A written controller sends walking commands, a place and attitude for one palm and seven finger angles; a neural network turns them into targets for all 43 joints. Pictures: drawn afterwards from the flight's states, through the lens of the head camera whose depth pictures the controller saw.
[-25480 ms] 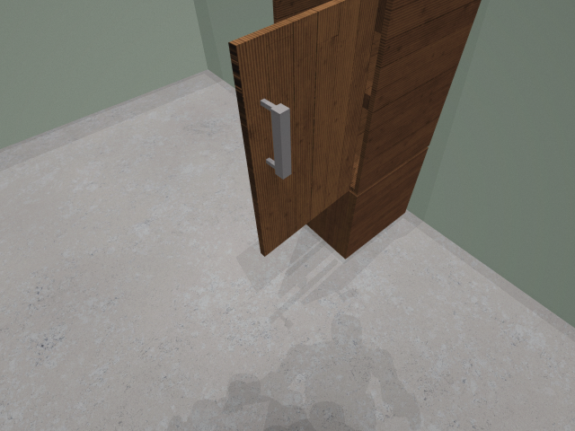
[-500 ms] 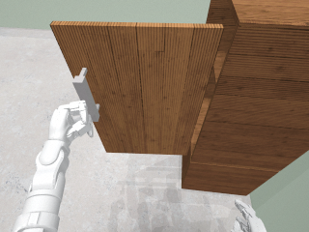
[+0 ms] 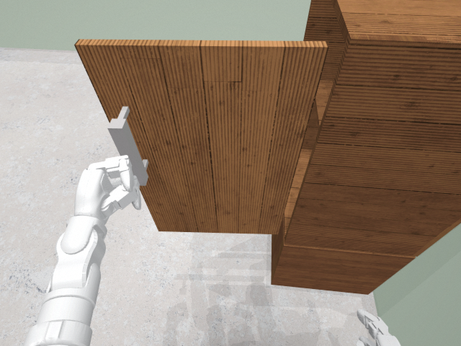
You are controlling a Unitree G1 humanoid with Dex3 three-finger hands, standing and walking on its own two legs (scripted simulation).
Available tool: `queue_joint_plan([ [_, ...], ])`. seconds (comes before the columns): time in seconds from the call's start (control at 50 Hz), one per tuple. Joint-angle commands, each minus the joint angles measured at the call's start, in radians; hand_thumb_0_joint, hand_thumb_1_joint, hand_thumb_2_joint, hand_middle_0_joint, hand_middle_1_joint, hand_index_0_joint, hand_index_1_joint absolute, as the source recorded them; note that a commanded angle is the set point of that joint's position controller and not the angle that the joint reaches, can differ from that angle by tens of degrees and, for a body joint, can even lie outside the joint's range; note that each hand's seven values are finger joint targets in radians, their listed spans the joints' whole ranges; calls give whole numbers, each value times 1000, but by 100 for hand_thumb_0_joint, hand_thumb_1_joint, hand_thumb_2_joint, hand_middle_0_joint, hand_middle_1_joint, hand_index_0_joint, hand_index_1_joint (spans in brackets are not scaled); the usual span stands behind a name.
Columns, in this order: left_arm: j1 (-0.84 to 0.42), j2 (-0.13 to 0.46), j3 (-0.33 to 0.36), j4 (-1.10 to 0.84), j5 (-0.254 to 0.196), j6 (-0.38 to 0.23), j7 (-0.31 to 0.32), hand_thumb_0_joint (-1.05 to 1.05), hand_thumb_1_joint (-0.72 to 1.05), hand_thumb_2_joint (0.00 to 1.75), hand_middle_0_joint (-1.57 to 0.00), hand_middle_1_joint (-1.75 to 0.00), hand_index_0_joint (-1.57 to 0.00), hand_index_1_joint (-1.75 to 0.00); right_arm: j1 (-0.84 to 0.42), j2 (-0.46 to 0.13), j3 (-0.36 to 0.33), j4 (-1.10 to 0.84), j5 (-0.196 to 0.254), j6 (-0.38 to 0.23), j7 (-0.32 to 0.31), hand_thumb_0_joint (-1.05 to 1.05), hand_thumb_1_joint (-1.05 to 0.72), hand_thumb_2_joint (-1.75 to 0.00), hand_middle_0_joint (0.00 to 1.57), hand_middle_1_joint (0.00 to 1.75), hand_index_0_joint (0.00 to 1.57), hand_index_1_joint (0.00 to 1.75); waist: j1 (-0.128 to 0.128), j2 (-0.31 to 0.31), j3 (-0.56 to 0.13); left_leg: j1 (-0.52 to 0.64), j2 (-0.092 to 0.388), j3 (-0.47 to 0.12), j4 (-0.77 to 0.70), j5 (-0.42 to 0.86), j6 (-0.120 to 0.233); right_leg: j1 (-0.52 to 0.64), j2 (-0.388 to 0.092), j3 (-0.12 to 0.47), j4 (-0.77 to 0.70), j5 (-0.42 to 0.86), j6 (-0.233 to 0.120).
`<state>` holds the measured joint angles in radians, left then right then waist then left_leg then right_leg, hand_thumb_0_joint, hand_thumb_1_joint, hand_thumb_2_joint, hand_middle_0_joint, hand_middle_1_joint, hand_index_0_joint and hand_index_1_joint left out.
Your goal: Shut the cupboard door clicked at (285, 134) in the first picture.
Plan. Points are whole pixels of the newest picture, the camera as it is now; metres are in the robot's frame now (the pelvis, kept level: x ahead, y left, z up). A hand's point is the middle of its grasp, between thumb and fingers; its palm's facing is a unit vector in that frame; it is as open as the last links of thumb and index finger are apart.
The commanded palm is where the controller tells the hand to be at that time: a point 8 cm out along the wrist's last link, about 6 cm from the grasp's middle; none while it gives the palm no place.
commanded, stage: push the door shut along its arc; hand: left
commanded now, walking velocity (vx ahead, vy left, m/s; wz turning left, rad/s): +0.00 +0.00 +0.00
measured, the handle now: (133, 147) +0.46 +0.20 +0.09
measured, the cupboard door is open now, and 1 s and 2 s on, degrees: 94 79 66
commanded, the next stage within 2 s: pull the fist back off the door in 1.96 s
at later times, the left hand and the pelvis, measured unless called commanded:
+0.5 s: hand (134, 170) +0.40 +0.19 +0.09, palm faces -0.09 -0.99 -0.03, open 2.9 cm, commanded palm +0.39 +0.23 +0.09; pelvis -0.01 +0.00 +0.00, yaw +0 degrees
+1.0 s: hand (146, 146) +0.45 +0.18 +0.09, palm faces -0.22 -0.98 -0.02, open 3.4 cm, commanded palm +0.46 +0.21 +0.09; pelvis -0.02 +0.02 -0.02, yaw +0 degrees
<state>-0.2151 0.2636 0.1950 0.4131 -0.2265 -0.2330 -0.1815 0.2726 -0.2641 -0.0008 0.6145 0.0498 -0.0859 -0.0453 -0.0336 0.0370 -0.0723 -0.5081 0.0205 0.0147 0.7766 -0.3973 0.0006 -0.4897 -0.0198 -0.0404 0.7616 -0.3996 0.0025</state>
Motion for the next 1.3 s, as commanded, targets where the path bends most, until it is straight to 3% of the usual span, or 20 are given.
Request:
queue_joint_plan([
  [0.0,-358,213,82,-139,-3,-53,11,0,90,90,-130,-150,-130,-150,-28,-136,-42,-116,4,-36,-14,0,-90,-90,20,30,20,30,-25,-75,-199,114,-12,-10,-101,221,19,64,14,6,-108,266,-9],
  [0.08,-408,183,52,-154,1,-55,4,0,90,90,-130,-150,-130,-150,-44,-126,-37,-133,7,-34,-11,0,-90,-90,20,30,20,30,-16,5,-248,148,-18,-7,-103,232,15,69,13,10,-99,269,-18],
  [0.14,-512,253,87,-124,5,-74,-8,0,90,90,-130,-150,-130,-150,-31,-133,-36,-118,5,-29,-17,0,-90,-90,20,30,20,30,-35,-31,-277,148,-15,-12,-90,237,19,75,14,17,-94,279,-15],
  [0.22,-602,264,77,-30,3,-87,-48,0,90,90,-130,-150,-130,-150,-19,-139,-32,-104,7,-23,-25,0,-90,-90,20,30,20,30,-54,-36,-264,133,-16,-14,-85,217,21,55,14,21,-95,262,-15],
  [0.32,-640,290,93,119,-2,-63,-109,0,90,90,-130,-150,-130,-150,13,-149,-34,-95,7,-9,-23,0,-90,-90,20,30,20,30,-50,-16,-287,116,-22,-17,-73,237,19,50,12,22,-86,285,-20],
  [0.36,-668,266,72,122,-10,-65,-128,0,90,90,-130,-150,-130,-150,19,-148,-37,-99,9,-7,-21,0,-90,-90,20,30,20,30,-52,-4,-311,132,-25,-16,-66,264,20,50,13,20,-82,315,-22],
  [0.4,-683,311,103,149,-11,-69,-139,0,90,90,-130,-150,-130,-150,36,-157,-39,-93,4,-1,-24,0,-90,-90,20,30,20,30,-54,-36,-317,114,-22,-19,-58,270,22,59,14,20,-80,321,-21],
  [0.42,-716,280,72,174,-12,-70,-148,0,90,90,-130,-150,-130,-150,38,-154,-35,-91,7,1,-22,0,-90,-90,20,30,20,30,-70,-38,-296,108,-23,-19,-61,252,23,37,16,19,-82,307,-19],
  [0.56,-932,278,39,293,2,-104,-181,0,90,90,-130,-150,-130,-150,83,-163,-40,-51,5,9,-23,0,-90,-90,20,30,20,30,-114,-11,-283,111,-19,-36,-45,204,26,-71,24,13,-73,221,-21],
  [0.6,-965,344,83,313,12,-118,-186,0,90,90,-130,-150,-130,-150,101,-174,-42,-40,-1,12,-25,0,-90,-90,20,30,20,30,-108,3,-319,121,-17,-46,-38,208,27,-75,25,11,-62,211,-26],
  [0.64,-994,305,48,319,17,-124,-203,0,90,90,-130,-150,-130,-150,109,-170,-42,-42,-2,11,-20,0,-90,-90,20,30,20,30,-113,50,-375,165,-17,-50,-30,247,22,-93,26,8,-49,232,-29],
  [0.68,-1022,296,36,340,20,-126,-213,0,90,90,-130,-150,-130,-150,118,-172,-44,-30,-5,10,-17,0,-90,-90,20,30,20,30,-121,70,-381,188,-12,-61,-21,262,18,-130,28,2,-42,225,-32],
  [0.74,-1074,286,23,375,19,-126,-224,0,90,90,-130,-150,-130,-150,134,-177,-41,-24,-7,12,-13,0,-90,-90,20,30,20,30,-140,39,-363,167,-10,-70,-17,255,21,-158,33,-4,-37,216,-31],
  [0.8,-1083,333,67,431,20,-127,-231,0,90,90,-130,-150,-130,-150,154,-186,-42,-16,-11,15,-15,0,-90,-90,20,30,20,30,-141,-4,-349,132,-10,-71,-9,248,28,-157,37,-4,-34,214,-32],
  [0.84,-1137,321,46,460,28,-123,-241,0,90,90,-130,-150,-130,-150,162,-187,-41,-12,-11,18,-14,0,-90,-90,20,30,20,30,-162,-15,-341,118,-8,-70,-4,231,28,-185,38,-3,-32,203,-28],
  [0.92,-1199,313,23,498,41,-117,-256,0,90,90,-130,-150,-130,-150,180,-191,-40,-3,-15,17,-11,0,-90,-90,20,30,20,30,-177,53,-348,135,-7,-78,12,224,27,-244,42,-6,-21,174,-32],
  [1.1,-1341,328,15,536,55,-95,-288,0,90,90,-130,-150,-130,-150,233,-199,-41,18,-27,13,-9,0,-90,-90,20,30,20,30,-210,104,-422,158,-4,-102,59,273,28,-327,47,-15,17,179,-39],
  [1.16,-1382,336,23,561,60,-77,-282,0,90,90,-130,-150,-130,-150,247,-199,-42,25,-34,15,-6,0,-90,-90,20,30,20,30,-218,104,-420,153,0,-112,68,272,26,-356,50,-19,22,169,-38],
  [1.2,-1391,409,89,574,57,-73,-274,0,90,90,-130,-150,-130,-150,269,-207,-38,21,-38,14,-9,0,-90,-90,20,30,20,30,-209,96,-457,141,-4,-110,78,317,30,-327,53,-17,32,204,-40],
  [1.28,-1423,403,61,592,95,-66,-271,0,90,90,-130,-150,-130,-150,282,-203,-42,23,-42,22,-2,0,-90,-90,20,30,20,30,-229,90,-463,115,-2,-99,102,319,33,-342,56,-10,36,216,-33],
])
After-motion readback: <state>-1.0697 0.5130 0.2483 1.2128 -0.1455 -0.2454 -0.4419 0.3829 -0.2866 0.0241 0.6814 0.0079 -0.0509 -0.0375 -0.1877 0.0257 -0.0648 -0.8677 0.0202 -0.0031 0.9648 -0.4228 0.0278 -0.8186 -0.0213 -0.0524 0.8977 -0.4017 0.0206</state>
